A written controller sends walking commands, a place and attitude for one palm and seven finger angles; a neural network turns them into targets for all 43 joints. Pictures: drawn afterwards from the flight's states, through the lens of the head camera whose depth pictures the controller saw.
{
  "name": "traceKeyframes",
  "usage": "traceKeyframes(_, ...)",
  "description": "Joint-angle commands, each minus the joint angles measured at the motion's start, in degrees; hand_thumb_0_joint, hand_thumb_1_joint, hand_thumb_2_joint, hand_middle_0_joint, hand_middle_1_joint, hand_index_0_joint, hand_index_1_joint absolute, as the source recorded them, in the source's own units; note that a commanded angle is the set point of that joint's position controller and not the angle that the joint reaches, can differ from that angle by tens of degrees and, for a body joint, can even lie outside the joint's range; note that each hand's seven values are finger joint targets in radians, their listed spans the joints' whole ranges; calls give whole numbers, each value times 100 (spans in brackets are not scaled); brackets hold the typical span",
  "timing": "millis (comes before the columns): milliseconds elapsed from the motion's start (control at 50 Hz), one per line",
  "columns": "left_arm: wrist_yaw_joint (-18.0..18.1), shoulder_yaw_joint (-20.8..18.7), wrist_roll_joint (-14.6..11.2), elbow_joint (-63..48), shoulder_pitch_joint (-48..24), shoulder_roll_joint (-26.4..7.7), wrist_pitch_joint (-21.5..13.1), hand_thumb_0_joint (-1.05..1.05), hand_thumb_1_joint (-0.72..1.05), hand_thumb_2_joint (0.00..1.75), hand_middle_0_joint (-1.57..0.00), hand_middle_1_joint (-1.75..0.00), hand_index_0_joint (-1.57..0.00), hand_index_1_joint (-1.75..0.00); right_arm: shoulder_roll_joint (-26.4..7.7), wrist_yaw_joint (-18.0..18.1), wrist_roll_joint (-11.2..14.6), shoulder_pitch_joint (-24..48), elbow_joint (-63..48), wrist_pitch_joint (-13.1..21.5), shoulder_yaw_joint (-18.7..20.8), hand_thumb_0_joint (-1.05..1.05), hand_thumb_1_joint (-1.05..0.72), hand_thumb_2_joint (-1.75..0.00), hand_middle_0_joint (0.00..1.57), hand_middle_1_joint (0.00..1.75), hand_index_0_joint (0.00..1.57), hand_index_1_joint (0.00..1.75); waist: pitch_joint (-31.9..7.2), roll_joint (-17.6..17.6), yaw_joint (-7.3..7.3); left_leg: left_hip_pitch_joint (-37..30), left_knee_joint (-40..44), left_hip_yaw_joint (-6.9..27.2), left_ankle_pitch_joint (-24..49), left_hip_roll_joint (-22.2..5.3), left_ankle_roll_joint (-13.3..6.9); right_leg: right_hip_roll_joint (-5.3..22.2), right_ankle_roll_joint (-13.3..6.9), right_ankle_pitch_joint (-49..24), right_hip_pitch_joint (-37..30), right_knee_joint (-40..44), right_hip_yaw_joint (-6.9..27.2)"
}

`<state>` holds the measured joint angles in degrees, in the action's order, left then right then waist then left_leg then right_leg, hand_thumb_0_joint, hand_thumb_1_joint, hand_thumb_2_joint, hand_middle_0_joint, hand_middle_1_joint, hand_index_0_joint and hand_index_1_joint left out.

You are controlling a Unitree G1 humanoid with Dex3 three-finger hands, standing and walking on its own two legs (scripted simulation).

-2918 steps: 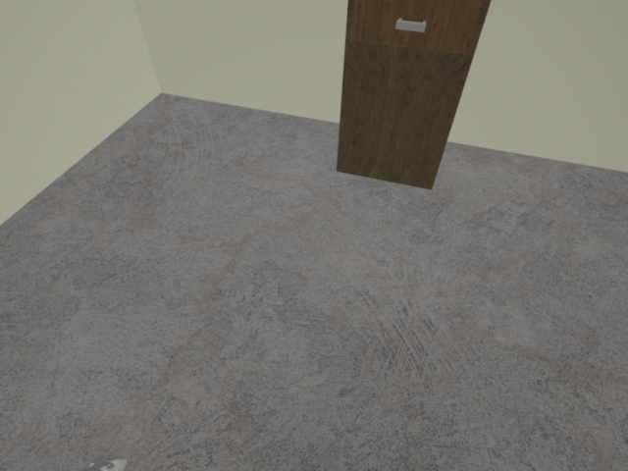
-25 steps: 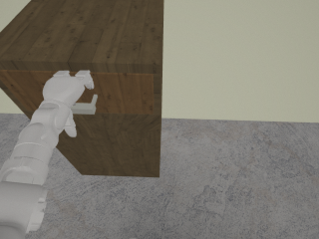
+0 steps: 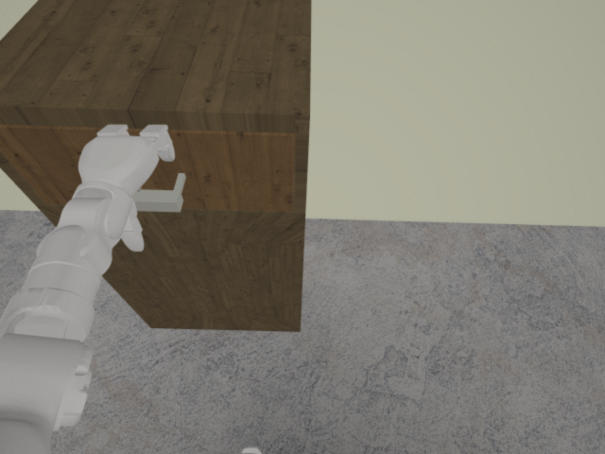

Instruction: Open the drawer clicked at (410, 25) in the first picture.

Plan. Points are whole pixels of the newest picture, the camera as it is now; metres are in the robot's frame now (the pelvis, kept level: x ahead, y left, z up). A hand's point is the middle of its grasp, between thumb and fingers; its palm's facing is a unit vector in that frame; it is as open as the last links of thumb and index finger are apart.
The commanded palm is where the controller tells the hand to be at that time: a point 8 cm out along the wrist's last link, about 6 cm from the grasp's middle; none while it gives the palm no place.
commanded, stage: re-aim the fingers above the handle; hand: left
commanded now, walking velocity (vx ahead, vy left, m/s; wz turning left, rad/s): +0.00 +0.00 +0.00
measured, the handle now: (149, 189) +0.50 +0.24 +0.02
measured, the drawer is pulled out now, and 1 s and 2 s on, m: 0.00 0.00 0.00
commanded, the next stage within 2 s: lower the fingers behind the handle in 0.98 s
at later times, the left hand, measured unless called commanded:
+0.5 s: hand (130, 192) +0.45 +0.24 +0.07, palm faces -0.04 -0.03 -1.00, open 13.8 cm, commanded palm +0.44 +0.24 +0.13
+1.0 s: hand (125, 193) +0.45 +0.25 +0.07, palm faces -0.07 -0.03 -1.00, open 13.8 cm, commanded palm +0.44 +0.24 +0.13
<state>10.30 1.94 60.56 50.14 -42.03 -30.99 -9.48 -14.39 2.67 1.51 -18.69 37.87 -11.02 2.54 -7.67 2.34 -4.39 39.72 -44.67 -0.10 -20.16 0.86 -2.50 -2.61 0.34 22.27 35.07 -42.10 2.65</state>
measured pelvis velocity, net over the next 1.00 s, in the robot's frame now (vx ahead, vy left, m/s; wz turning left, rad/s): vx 0.01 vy -0.01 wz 0.01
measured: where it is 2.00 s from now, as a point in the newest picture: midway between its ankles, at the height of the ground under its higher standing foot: outside the picture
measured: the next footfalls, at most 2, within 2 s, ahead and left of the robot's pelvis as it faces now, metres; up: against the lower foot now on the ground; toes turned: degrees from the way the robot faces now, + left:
none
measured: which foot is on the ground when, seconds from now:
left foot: down 0.00-1.00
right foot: down 0.00-1.00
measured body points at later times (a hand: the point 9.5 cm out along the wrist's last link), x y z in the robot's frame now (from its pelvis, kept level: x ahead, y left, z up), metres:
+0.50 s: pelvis +0.00 -0.01 +0.00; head +0.07 +0.00 +0.45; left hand +0.45 +0.24 +0.13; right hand +0.04 -0.28 -0.12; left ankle +0.01 +0.09 -0.71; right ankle -0.02 -0.13 -0.71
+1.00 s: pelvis +0.01 -0.01 +0.00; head +0.08 -0.01 +0.45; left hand +0.45 +0.25 +0.12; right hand +0.06 -0.28 -0.12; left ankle +0.01 +0.09 -0.71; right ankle -0.02 -0.13 -0.71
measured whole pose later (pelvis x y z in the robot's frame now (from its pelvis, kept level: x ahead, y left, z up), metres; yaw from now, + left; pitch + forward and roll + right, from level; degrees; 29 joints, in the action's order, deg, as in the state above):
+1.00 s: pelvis +0.01 -0.01 +0.00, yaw +0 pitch +15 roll -2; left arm 7.3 1.1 59.3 48.7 -39.8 -33.2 -9.9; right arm -14.6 2.9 1.6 -18.6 37.5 -11.1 3.2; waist -7.5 2.4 -3.8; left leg 38.7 -43.7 0.5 -20.1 0.5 -1.9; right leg -3.0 -0.3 22.3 34.0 -41.1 2.1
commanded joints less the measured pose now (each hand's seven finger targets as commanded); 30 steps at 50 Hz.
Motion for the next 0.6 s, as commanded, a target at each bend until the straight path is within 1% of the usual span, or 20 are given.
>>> traceKeyframes(0, 237, -761, -28, -613, -2657, -2025, 422, 0, -50, 30, -30, -120, -30, -120, -965, 130, -26, -457, -459, 92, 315, 0, -90, -90, 20, 30, 20, 30, -1864, 120, -2, -1722, 429, 10, 1877, -6, 7, -161, -290, -1513, -234, 477, -373)
traceKeyframes(20, 226, -784, -47, -669, -2759, -2032, 401, 0, -50, 30, -30, -120, -30, -120, -967, 130, -32, -474, -449, 97, 322, 0, -90, -90, 20, 30, 20, 30, -1907, 109, -30, -1754, 419, 10, 1960, -16, 2, -155, -291, -1575, -263, 479, -372)
traceKeyframes(40, 238, -841, 8, -716, -2723, -2126, 384, 0, -50, 30, -30, -120, -30, -120, -962, 127, -26, -483, -478, 89, 323, 0, -90, -90, 20, 30, 20, 30, -2089, 252, 42, -1865, 416, 10, 2013, -17, 24, -160, -280, -1564, -230, 445, -359)
traceKeyframes(60, 238, -812, -39, -700, -2630, -2049, 400, 0, -50, 30, -30, -120, -30, -120, -959, 121, -48, -486, -487, 92, 326, 0, -90, -90, 20, 30, 20, 30, -2134, 265, 54, -1914, 409, 6, 2045, -15, 23, -163, -292, -1598, -288, 450, -375)
traceKeyframes(120, 186, -763, -130, -701, -2605, -1942, 365, 0, -50, 30, -30, -120, -30, -120, -952, 128, -40, -472, -527, 92, 314, 0, -90, -90, 20, 30, 20, 30, -2074, 68, 29, -1814, 423, -10, 2003, -7, 1, -152, -283, -1660, -417, 497, -366)
traceKeyframes(140, 168, -804, -79, -690, -2575, -2036, 342, 0, -50, 30, -30, -120, -30, -120, -956, 139, -19, -474, -532, 84, 315, 0, -90, -90, 20, 30, 20, 30, -2096, 21, 33, -1818, 424, -11, 1980, -10, 1, -155, -261, -1662, -403, 490, -343)
traceKeyframes(180, 117, -678, -69, -792, -2511, -1897, 300, 0, -50, 30, -30, -120, -30, -120, -943, 148, -26, -435, -560, 102, 323, 0, -90, -90, 20, 30, 20, 30, -2096, 99, 27, -1849, 423, -43, 1919, -1, -15, -151, -256, -1652, -412, 534, -320)
traceKeyframes(220, 21, -390, -118, -918, -2682, -1569, 204, 0, -50, 30, -30, -120, -30, -120, -940, 159, -36, -469, -521, 134, 342, 0, -90, -90, 20, 30, 20, 30, -2000, 91, -123, -1930, 409, -11, 1895, -13, -24, -148, -263, -1623, -326, 587, -321)
traceKeyframes(240, -3, -450, -112, -1112, -2731, -1648, 112, 0, -50, 30, -30, -120, -30, -120, -938, 164, -29, -486, -512, 152, 369, 0, -90, -90, 20, 30, 20, 30, -2142, 195, -81, -2066, 411, -2, 1902, -22, -23, -154, -249, -1594, -286, 587, -298)
traceKeyframes(260, -33, -507, -145, -1072, -2537, -1673, 70, 0, -50, 30, -30, -120, -30, -120, -948, 169, -46, -489, -502, 159, 385, 0, -90, -90, 20, 30, 20, 30, -2091, 218, -63, -2116, 392, 3, 1893, -10, -31, -165, -274, -1588, -286, 597, -304)
traceKeyframes(300, -98, -269, -232, -1197, -2481, -1340, -23, 0, -50, 30, -30, -120, -30, -120, -905, 167, -39, -471, -499, 180, 397, 0, -90, -90, 20, 30, 20, 30, -1965, 185, -125, -2124, 393, 5, 1893, -1, -36, -167, -268, -1596, -233, 630, -312)
traceKeyframes(320, -121, -255, -296, -1255, -2601, -1306, -76, 0, -50, 30, -30, -120, -30, -120, -903, 164, -42, -487, -461, 194, 396, 0, -90, -90, 20, 30, 20, 30, -1898, 200, -167, -2115, 386, 15, 1904, -6, -34, -156, -272, -1575, -206, 638, -313)
traceKeyframes(380, -25, -520, -219, -1207, -2665, -1683, -96, 0, -50, 30, -30, -120, -30, -120, -938, 157, -33, -502, -411, 178, 374, 0, -90, -90, 20, 30, 20, 30, -1857, 176, -100, -1968, 408, 53, 1796, 13, -24, -162, -272, -1475, -128, 587, -315)
traceKeyframes(420, 55, -427, -225, -1261, -2804, -1534, -84, 0, -50, 30, -30, -120, -30, -120, -926, 125, -53, -507, -377, 196, 392, 0, -90, -90, 20, 30, 20, 30, -1843, 337, -123, -2029, 387, 83, 1882, 10, -1, -165, -312, -1439, -44, 555, -354)
traceKeyframes(460, 155, -604, -168, -1215, -2631, -1685, -32, 0, -50, 30, -30, -120, -30, -120, -938, 86, -71, -531, -361, 190, 411, 0, -90, -90, 20, 30, 20, 30, -2098, 435, -13, -2177, 333, 103, 2104, -1, 28, -188, -328, -1551, -46, 459, -374)
traceKeyframes(480, 180, -573, -161, -1247, -2598, -1615, 5, 0, -50, 30, -30, -120, -30, -120, -920, 63, -76, -524, -393, 179, 408, 0, -90, -90, 20, 30, 20, 30, -2257, 434, -4, -2218, 312, 63, 2211, 2, 27, -195, -303, -1654, -99, 450, -366)
traceKeyframes(520, 186, -537, -184, -1016, -2575, -1558, 133, 0, -50, 30, -30, -120, -30, -120, -935, 46, -73, -515, -376, 155, 391, 0, -90, -90, 20, 30, 20, 30, -2035, 251, -47, -2027, 321, 54, 2177, 0, 22, -189, -311, -1688, -166, 467, -385)
traceKeyframes(540, 206, -620, -147, -1098, -2701, -1720, 148, 0, -50, 30, -30, -120, -30, -120, -952, 45, -66, -497, -385, 147, 389, 0, -90, -90, 20, 30, 20, 30, -2138, 254, -29, -2015, 338, 31, 2101, -7, 12, -184, -277, -1696, -206, 470, -349)
traceKeyframes(560, 204, -739, -114, -921, -2416, -1839, 213, 0, -50, 30, -30, -120, -30, -120, -959, 59, -69, -500, -416, 129, 385, 0, -90, -90, 20, 30, 20, 30, -2127, 190, 60, -1945, 341, 35, 2116, 12, 10, -188, -308, -1729, -325, 450, -364)
traceKeyframes(580, 181, -537, -90, -1022, -2576, -1658, 237, 0, -50, 30, -30, -120, -30, -120, -944, 58, -58, -458, -439, 122, 371, 0, -90, -90, 20, 30, 20, 30, -2133, 224, -24, -1955, 344, 10, 2114, 14, 4, -181, -284, -1766, -285, 466, -344)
